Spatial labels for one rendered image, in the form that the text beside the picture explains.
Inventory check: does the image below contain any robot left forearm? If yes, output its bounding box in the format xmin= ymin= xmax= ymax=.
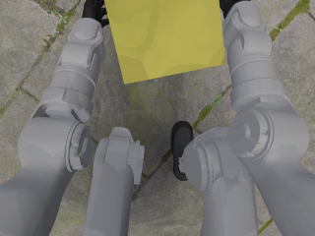
xmin=17 ymin=18 xmax=105 ymax=159

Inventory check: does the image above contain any robot right forearm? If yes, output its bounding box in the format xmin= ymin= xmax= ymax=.
xmin=222 ymin=0 xmax=300 ymax=117

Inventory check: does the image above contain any right robot hand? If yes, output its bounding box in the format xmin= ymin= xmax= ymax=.
xmin=219 ymin=0 xmax=251 ymax=19

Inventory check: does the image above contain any carton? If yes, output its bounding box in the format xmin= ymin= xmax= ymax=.
xmin=104 ymin=0 xmax=225 ymax=85

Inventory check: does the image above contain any robot left upper arm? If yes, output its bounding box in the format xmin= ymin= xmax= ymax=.
xmin=0 ymin=116 xmax=94 ymax=236

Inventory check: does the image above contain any right robot thigh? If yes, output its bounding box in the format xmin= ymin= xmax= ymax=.
xmin=189 ymin=137 xmax=259 ymax=236

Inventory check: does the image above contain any robot right upper arm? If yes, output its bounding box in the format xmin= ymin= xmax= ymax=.
xmin=226 ymin=106 xmax=315 ymax=236

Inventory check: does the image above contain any left robot hand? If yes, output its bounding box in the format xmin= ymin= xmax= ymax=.
xmin=82 ymin=0 xmax=109 ymax=27

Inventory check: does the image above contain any robot right foot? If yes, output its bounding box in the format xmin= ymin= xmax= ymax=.
xmin=170 ymin=121 xmax=194 ymax=181

